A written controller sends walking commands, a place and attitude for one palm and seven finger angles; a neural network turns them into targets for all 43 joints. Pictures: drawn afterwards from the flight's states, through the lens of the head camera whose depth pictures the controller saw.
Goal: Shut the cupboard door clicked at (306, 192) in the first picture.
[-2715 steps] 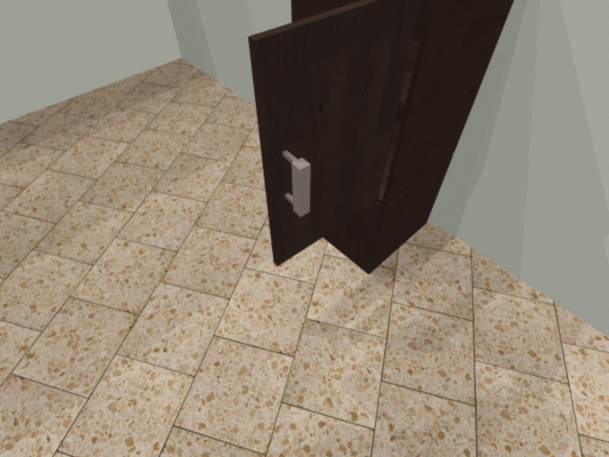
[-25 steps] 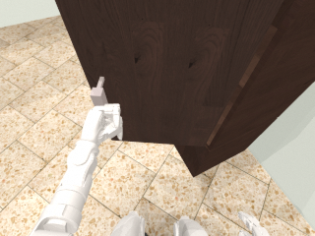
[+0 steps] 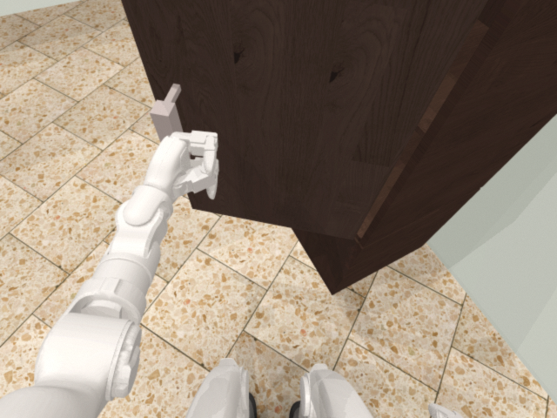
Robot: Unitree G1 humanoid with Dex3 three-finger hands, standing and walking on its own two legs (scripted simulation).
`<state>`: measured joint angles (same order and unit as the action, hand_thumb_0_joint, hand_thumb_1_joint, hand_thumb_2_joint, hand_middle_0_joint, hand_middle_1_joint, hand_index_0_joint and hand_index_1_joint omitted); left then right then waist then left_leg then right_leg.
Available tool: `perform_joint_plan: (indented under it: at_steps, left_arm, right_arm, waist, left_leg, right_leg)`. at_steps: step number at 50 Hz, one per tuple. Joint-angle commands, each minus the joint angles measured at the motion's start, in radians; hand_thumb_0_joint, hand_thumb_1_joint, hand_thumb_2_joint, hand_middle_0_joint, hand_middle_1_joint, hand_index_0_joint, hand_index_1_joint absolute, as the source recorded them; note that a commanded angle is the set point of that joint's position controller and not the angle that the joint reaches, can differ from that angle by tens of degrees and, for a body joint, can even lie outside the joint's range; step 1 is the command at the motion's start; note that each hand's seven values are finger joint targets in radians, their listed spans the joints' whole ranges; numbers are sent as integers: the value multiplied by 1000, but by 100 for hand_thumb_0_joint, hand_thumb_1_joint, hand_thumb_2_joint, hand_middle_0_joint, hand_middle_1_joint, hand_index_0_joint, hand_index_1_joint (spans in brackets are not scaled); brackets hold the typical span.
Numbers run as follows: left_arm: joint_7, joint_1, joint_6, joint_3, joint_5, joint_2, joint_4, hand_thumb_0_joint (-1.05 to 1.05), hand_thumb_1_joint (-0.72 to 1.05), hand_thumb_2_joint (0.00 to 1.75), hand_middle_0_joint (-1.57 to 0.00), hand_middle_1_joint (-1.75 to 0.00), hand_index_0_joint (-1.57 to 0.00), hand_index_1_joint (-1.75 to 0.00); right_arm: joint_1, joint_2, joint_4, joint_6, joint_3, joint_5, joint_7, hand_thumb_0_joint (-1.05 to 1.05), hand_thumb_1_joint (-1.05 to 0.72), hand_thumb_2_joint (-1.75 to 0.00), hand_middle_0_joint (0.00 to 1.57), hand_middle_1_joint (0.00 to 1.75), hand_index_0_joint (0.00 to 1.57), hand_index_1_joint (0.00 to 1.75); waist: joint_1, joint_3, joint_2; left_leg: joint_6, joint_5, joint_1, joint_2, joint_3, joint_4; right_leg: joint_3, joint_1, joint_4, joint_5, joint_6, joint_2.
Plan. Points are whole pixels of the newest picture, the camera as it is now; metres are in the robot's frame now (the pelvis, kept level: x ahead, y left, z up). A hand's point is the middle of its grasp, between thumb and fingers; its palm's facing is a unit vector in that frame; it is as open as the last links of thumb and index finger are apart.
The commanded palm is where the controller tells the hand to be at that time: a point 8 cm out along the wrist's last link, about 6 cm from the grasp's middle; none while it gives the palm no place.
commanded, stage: push the door shut along its arc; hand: left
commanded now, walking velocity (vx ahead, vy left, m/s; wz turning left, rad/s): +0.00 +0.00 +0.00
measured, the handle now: (178, 131) +0.53 +0.14 +0.06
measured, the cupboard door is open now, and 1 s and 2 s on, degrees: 51 39 31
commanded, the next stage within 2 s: pull the fist back off the door in 0.94 s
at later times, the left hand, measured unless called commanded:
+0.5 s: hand (237, 142) +0.51 +0.05 +0.06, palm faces -0.43 -0.90 -0.06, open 2.7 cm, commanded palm +0.52 +0.08 +0.06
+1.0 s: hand (254, 128) +0.53 +0.03 +0.06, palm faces -0.51 -0.86 -0.06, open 3.3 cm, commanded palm +0.57 +0.02 +0.06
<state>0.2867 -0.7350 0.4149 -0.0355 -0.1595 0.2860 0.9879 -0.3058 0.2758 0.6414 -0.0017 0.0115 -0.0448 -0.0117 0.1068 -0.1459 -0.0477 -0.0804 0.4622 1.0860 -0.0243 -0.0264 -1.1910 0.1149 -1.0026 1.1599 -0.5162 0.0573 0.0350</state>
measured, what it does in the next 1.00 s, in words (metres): stands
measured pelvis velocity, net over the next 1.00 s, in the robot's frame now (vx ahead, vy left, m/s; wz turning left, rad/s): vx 0.00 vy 0.01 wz -0.03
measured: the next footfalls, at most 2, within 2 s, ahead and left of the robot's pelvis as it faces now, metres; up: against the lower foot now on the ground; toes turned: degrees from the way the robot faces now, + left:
none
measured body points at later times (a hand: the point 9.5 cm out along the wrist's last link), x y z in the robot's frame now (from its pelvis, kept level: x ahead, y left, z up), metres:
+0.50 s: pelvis +0.00 +0.00 -0.01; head +0.14 +0.01 +0.41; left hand +0.53 +0.10 +0.06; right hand +0.00 -0.26 -0.13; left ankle +0.05 +0.07 -0.64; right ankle +0.02 -0.09 -0.64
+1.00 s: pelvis +0.00 +0.01 -0.04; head +0.16 +0.03 +0.38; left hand +0.56 +0.07 +0.07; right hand +0.00 -0.27 -0.14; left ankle +0.05 +0.07 -0.64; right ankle +0.02 -0.09 -0.64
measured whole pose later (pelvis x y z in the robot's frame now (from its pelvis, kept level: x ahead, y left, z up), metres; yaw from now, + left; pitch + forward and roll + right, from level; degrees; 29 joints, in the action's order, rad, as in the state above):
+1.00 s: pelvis +0.00 +0.01 -0.04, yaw -2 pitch +28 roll -5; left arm 0.36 -1.25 0.24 -0.02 -0.09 0.37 1.26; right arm -0.34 0.28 0.69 0.06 0.03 0.00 -0.02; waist 0.21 -0.15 -0.06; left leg -0.09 0.51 1.34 -0.01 -0.01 -1.35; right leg 0.14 -1.24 1.29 -0.55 0.05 0.05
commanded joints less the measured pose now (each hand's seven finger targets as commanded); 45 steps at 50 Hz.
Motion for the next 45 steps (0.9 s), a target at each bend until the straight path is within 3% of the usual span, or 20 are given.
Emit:
perform_joint_plan:
  at_steps: [1,3,6,8,10,12,15,16,18,20,21,25,29,31,33,35,37,41,45]
  left_arm:
    - [16,-580,63,-55,-4,99,-164,0,90,90,-130,-150,-130,-150]
    - [10,-610,61,-67,-2,109,-144,0,90,90,-130,-150,-130,-150]
    - [1,-637,66,-95,21,148,-126,0,90,90,-130,-150,-130,-150]
    - [0,-638,57,-114,27,161,-97,0,90,90,-130,-150,-130,-150]
    - [5,-626,46,-163,34,216,-61,0,90,90,-130,-150,-130,-150]
    - [12,-643,31,-172,48,236,-29,0,90,90,-130,-150,-130,-150]
    - [29,-642,22,-187,52,249,-45,0,90,90,-130,-150,-130,-150]
    - [40,-657,18,-163,56,228,-48,0,90,90,-130,-150,-130,-150]
    - [53,-686,6,-153,54,220,-40,0,90,90,-130,-150,-130,-150]
    - [62,-767,-1,-113,45,178,-52,0,90,90,-130,-150,-130,-150]
    - [64,-764,-4,-128,49,199,-49,0,90,90,-130,-150,-130,-150]
    - [78,-829,-17,-63,40,128,-69,0,90,90,-130,-150,-130,-150]
    - [83,-889,-44,-67,42,153,-15,0,90,90,-130,-150,-130,-150]
    - [93,-925,-44,-50,39,132,-24,0,90,90,-130,-150,-130,-150]
    - [96,-950,-52,-57,40,148,-9,0,90,90,-130,-150,-130,-150]
    - [104,-968,-59,-32,31,102,-8,0,90,90,-130,-150,-130,-150]
    - [109,-983,-70,-42,35,123,11,0,90,90,-130,-150,-130,-150]
    - [108,-1049,-80,-3,46,72,21,0,90,90,-130,-150,-130,-150]
    - [98,-1115,-97,35,56,13,12,0,90,90,-130,-150,-130,-150]
  right_arm:
    - [-107,170,-67,29,-55,4,8,0,-90,-90,20,30,20,30]
    - [-115,170,-67,28,-54,6,6,0,-90,-90,20,30,20,30]
    - [-133,174,-72,30,-52,14,-2,0,-90,-90,20,30,20,30]
    - [-146,172,-76,28,-53,17,-7,0,-90,-90,20,30,20,30]
    - [-164,178,-79,25,-52,20,-12,0,-90,-90,20,30,20,30]
    - [-173,178,-83,17,-49,21,-14,0,-90,-90,20,30,20,30]
    - [-192,179,-95,12,-54,22,-20,0,-90,-90,20,30,20,30]
    - [-192,177,-95,10,-53,23,-21,0,-90,-90,20,30,20,30]
    - [-202,180,-86,5,-57,21,-19,0,-90,-90,20,30,20,30]
    - [-214,176,-75,8,-57,19,-15,0,-90,-90,20,30,20,30]
    - [-218,183,-70,8,-60,20,-14,0,-90,-90,20,30,20,30]
    - [-227,180,-54,16,-63,23,-12,0,-90,-90,20,30,20,30]
    - [-232,187,-30,22,-56,27,-5,0,-90,-90,20,30,20,30]
    - [-229,188,-21,32,-57,29,-4,0,-90,-90,20,30,20,30]
    - [-231,192,-14,36,-55,33,1,0,-90,-90,20,30,20,30]
    - [-228,187,-14,47,-54,33,-1,0,-90,-90,20,30,20,30]
    - [-225,193,-5,49,-52,38,2,0,-90,-90,20,30,20,30]
    - [-225,199,12,61,-55,40,5,0,-90,-90,20,30,20,30]
    - [-234,199,25,71,-56,45,6,0,-90,-90,20,30,20,30]
  waist:
    - [90,-416,-21]
    - [96,-407,-16]
    - [93,-452,-48]
    - [96,-461,-34]
    - [86,-479,-30]
    - [94,-467,-24]
    - [87,-518,-42]
    - [96,-520,-61]
    - [113,-492,-25]
    - [144,-476,-28]
    - [135,-487,-38]
    - [155,-513,-89]
    - [180,-473,-54]
    - [179,-510,-104]
    - [187,-505,-103]
    - [193,-514,-122]
    - [198,-515,-106]
    - [214,-518,-155]
    - [237,-531,-161]
  left_leg:
    - [32,-141,-417,38,160,135]
    - [32,-128,-401,40,162,135]
    - [33,-149,-410,42,168,122]
    - [30,-163,-383,43,159,108]
    - [28,-182,-353,42,150,93]
    - [27,-188,-320,45,146,84]
    - [27,-248,-342,45,143,70]
    - [29,-260,-362,48,144,69]
    - [26,-240,-349,52,148,65]
    - [19,-240,-359,52,154,58]
    - [22,-243,-371,53,154,58]
    - [22,-279,-450,53,174,55]
    - [16,-223,-388,50,168,40]
    - [19,-250,-439,51,176,30]
    - [19,-250,-429,51,179,24]
    - [15,-269,-451,48,184,19]
    - [17,-267,-436,50,184,6]
    - [22,-258,-498,64,225,5]
    - [18,-255,-521,70,258,-2]
  right_leg:
    - [-108,-6,-166,136,-8,-5]
    - [-108,-15,-163,126,-8,-3]
    - [-108,-27,-143,134,-5,0]
    - [-112,-16,-138,143,-9,3]
    - [-118,7,-131,156,-7,7]
    - [-120,12,-126,164,-11,8]
    - [-119,22,-109,219,-10,11]
    - [-118,6,-112,228,-12,12]
    - [-117,-11,-120,213,-17,14]
    - [-113,-46,-120,211,-18,17]
    - [-114,-45,-125,209,-17,17]
    - [-96,-115,-114,214,-11,18]
    - [-97,-123,-121,175,-13,21]
    - [-94,-159,-111,182,-10,21]
    - [-87,-168,-101,179,-9,22]
    - [-82,-196,-92,181,-7,25]
    - [-80,-197,-86,179,-8,27]
    - [-65,-308,-58,160,-9,26]
    - [-54,-372,-33,150,-11,24]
